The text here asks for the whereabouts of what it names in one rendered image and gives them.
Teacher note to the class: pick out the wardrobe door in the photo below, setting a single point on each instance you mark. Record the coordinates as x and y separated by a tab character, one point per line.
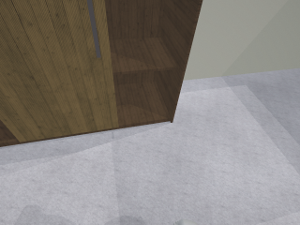
5	133
52	83

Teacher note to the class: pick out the handle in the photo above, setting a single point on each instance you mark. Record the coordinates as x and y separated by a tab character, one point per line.
94	27

